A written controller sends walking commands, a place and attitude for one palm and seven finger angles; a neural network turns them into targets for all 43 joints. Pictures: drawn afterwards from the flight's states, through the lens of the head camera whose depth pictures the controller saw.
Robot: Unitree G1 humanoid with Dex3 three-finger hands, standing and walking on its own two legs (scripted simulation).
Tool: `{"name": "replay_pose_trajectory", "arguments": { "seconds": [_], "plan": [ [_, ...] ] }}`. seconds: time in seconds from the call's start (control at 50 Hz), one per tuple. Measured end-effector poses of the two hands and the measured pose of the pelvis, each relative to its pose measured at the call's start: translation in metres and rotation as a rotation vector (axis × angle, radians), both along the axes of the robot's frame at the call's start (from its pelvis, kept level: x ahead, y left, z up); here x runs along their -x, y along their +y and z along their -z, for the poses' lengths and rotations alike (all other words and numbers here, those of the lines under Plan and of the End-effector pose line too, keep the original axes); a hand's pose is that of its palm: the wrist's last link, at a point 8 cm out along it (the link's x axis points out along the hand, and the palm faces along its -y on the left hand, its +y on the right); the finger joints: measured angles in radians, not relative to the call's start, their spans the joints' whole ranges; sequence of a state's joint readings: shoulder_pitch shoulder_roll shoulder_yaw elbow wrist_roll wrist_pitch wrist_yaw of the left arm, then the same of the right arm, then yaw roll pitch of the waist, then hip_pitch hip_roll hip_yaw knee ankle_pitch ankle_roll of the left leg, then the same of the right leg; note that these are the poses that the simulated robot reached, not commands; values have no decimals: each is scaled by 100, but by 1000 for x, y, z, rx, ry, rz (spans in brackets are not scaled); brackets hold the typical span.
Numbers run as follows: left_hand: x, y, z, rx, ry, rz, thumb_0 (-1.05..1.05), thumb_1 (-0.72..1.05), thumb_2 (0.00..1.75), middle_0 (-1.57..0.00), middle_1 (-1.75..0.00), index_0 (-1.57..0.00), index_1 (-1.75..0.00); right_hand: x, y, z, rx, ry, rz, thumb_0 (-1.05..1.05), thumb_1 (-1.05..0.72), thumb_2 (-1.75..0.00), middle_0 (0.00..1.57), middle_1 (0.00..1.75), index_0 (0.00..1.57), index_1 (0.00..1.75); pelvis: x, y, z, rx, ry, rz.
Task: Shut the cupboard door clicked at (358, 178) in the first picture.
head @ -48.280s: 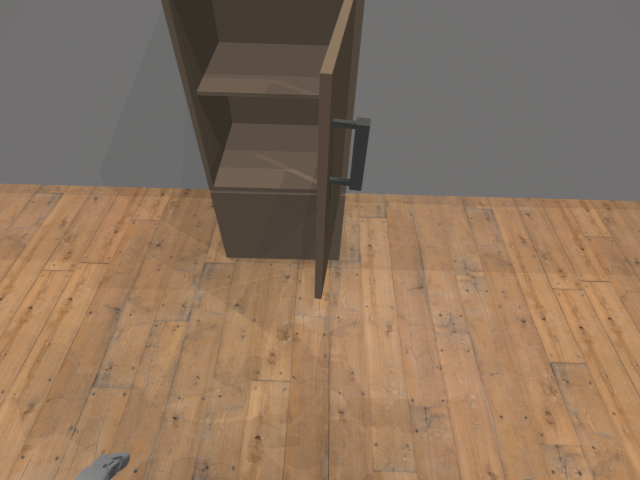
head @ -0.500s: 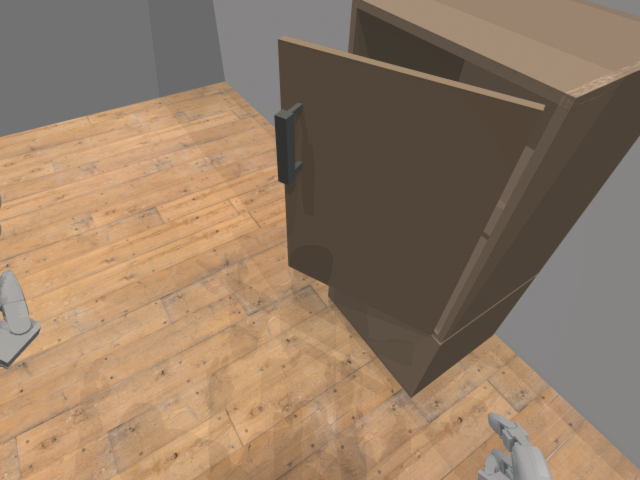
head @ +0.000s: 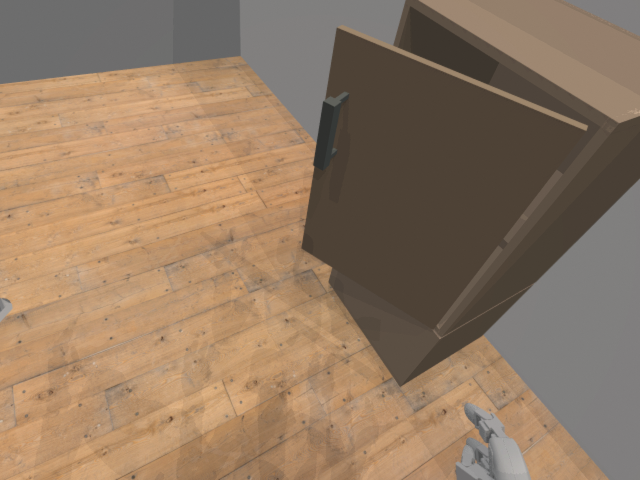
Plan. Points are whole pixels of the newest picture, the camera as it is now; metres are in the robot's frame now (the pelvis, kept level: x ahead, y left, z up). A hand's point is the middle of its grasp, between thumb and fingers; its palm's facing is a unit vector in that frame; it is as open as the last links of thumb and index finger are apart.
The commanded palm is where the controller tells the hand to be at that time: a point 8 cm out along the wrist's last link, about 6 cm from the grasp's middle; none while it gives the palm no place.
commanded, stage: step back with the hand held close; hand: left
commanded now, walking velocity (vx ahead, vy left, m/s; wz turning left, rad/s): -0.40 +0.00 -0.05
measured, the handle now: (332, 131) +0.71 +0.06 +0.05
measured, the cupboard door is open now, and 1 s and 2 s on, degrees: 26 26 26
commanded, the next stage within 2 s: stop stepping back and stand still in 0.18 s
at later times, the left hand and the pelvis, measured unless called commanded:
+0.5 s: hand out of the picture +0.04 +0.30 +0.20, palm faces +0.56 -0.77 -0.31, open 7.4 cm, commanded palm +0.01 +0.30 +0.18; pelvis -0.15 +0.01 -0.01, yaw -2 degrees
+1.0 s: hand out of the picture +0.01 +0.33 +0.16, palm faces +0.56 -0.72 -0.41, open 7.4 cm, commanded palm -0.03 +0.33 +0.18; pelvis -0.18 +0.03 +0.00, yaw -2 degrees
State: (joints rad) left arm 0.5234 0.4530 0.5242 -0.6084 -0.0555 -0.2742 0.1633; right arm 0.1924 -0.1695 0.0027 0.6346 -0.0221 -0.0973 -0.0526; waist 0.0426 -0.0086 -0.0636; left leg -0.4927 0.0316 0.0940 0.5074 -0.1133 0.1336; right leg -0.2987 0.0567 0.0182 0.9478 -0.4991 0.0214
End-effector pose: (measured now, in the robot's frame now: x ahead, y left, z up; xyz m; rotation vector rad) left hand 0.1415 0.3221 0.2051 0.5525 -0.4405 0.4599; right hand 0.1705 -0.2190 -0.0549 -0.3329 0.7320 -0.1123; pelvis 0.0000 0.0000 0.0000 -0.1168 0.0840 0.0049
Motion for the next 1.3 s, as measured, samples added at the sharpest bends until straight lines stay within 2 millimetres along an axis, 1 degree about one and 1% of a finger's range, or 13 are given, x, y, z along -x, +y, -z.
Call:
{"name": "replay_pose_trajectory", "arguments": {
  "seconds": [0.1, 0.18, 0.34, 0.44, 0.56, 0.66, 0.78, 0.88, 1.0, 1.06, 1.12, 1.22, 1.3],
  "plan": [
    [-6, -9, 16, 111, 20, 93, 1, 89, 90, -21, -30, -20, -30, 3, 17, -18, -21, -81, -44, 2, -91, -90, 20, 30, 20, 30, 32, 1, -7, 20, 21, 36],
    [4, -28, 25, 116, 70, 210, 2, 89, 90, -21, -30, -20, -30, 25, 17, -27, -25, -132, -44, 1, -91, -90, 21, 30, 21, 30, 66, -3, -4, 15, 21, 50],
    [101, -47, -8, -118, 24, 283, 2, 89, 90, -22, -30, -21, -30, 108, -9, -4, -16, -121, -2, 1, -91, -90, 20, 30, 21, 30, 137, -7, 18, -38, -23, 46],
    [154, -18, -19, -100, -28, 120, 1, 88, 90, -22, -30, -21, -30, 189, -22, 14, -15, 43, 111, 1, -91, -90, 20, 30, 20, 30, 141, -1, 9, -87, -60, 85],
    [135, 24, 26, 219, -35, -76, 1, 89, 90, -21, -30, -20, -30, 249, -27, 46, 33, 159, 176, 2, -91, -90, 20, 30, 20, 30, 158, 23, 17, -92, -77, -3],
    [125, -4, 43, 178, 169, 77, 2, 90, 90, -20, -30, -19, -30, 269, -2, 37, -46, 80, 230, 2, -91, -90, 20, 30, 20, 30, 180, 29, 11, -114, -94, 46],
    [155, -37, -3, -84, 145, 236, 2, 89, 90, -21, -30, -21, -30, 274, 15, 30, -123, 37, 196, 2, -91, -90, 20, 30, 20, 30, 195, 16, 6, -102, -80, 49],
    [180, -11, -21, -139, 109, 72, 1, 88, 90, -22, -30, -21, -30, 265, 5, 40, -131, 74, 172, 2, -90, -90, 20, 30, 20, 30, 190, 17, 4, -105, -76, 53],
    [182, 33, 27, 106, 178, -147, 1, 89, 90, -21, -30, -21, -30, 240, -7, 37, -61, 74, 129, 2, -91, -90, 20, 30, 20, 30, 181, 30, 0, -122, -109, 31],
    [170, 31, 57, 230, 193, -127, 1, 89, 90, -21, -30, -20, -30, 220, -6, 33, -4, 54, 98, 2, -91, -90, 20, 30, 20, 30, 176, 39, 7, -103, -127, -4],
    [155, 21, 64, 258, 160, -30, 2, 89, 90, -21, -30, -20, -30, 199, 4, 22, 27, 4, 92, 2, -91, -90, 20, 30, 20, 30, 173, 46, 13, -110, -140, -8],
    [142, 17, 20, 54, 87, 86, 2, 89, 90, -21, -30, -20, -30, 170, 36, 0, -31, -121, 57, 2, -91, -90, 20, 30, 20, 30, 174, 48, 9, -118, -119, 17],
    [143, 21, -16, -104, 63, 80, 2, 89, 90, -21, -30, -21, -30, 160, 58, 4, -123, -135, 27, 1, -91, -90, 20, 30, 20, 30, 172, 50, 5, -100, -99, 19]
  ]
}}
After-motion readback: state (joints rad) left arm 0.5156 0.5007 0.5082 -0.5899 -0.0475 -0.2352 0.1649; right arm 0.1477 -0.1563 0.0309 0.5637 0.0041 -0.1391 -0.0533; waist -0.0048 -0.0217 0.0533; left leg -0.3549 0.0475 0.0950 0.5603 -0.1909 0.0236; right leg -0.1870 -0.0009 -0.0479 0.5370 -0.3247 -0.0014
